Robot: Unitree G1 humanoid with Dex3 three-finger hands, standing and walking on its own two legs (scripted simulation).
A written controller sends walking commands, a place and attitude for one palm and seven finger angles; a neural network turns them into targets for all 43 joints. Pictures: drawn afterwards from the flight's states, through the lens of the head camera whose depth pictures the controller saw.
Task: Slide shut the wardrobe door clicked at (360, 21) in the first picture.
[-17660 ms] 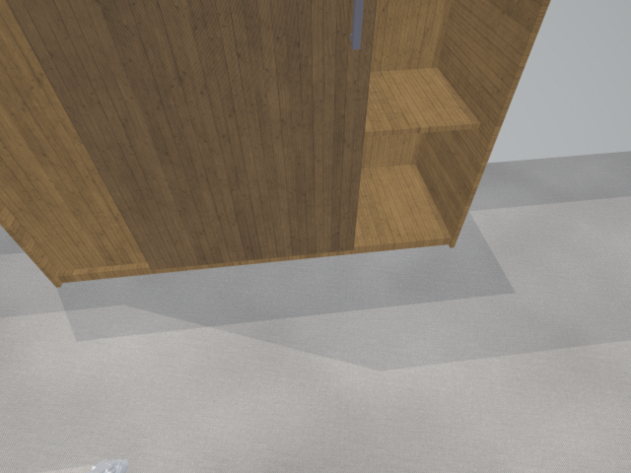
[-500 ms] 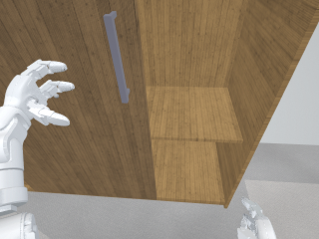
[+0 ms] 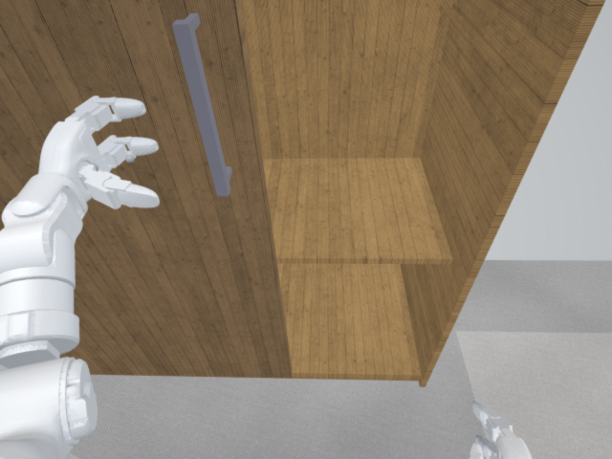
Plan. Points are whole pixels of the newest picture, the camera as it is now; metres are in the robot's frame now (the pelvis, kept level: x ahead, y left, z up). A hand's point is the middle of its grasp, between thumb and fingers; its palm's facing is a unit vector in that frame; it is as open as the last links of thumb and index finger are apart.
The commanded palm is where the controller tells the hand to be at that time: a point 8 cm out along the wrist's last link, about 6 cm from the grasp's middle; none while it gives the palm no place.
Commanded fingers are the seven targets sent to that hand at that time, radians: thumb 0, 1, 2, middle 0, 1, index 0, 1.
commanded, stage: move the hooked fingers beside the handle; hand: left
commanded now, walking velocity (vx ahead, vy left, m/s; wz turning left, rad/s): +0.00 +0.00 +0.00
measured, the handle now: (210, 115) +0.51 +0.16 +0.23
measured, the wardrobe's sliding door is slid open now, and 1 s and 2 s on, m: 0.42 0.42 0.42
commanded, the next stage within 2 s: feel for the door with the fingertips in 1.22 s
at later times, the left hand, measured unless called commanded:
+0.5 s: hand (154, 137) +0.44 +0.22 +0.23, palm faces +0.05 -1.00 -0.03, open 14.0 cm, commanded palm +0.42 +0.27 +0.23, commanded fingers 0.00 -0.50 0.30 -0.30 -1.20 -0.30 -1.20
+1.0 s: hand (159, 135) +0.45 +0.22 +0.23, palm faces +0.05 -1.00 -0.02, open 14.0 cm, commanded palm +0.42 +0.27 +0.23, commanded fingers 0.00 -0.50 0.30 -0.30 -1.20 -0.30 -1.20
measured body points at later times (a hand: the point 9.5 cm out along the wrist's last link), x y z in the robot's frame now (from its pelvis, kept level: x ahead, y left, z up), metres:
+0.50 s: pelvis +0.01 +0.00 +0.00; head +0.00 -0.02 +0.45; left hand +0.43 +0.27 +0.24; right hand +0.11 -0.27 -0.11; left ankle +0.04 +0.13 -0.74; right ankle -0.04 -0.12 -0.74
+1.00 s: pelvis +0.01 +0.00 +0.00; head +0.01 -0.01 +0.45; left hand +0.44 +0.27 +0.24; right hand +0.12 -0.26 -0.11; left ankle +0.04 +0.13 -0.74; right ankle -0.04 -0.12 -0.74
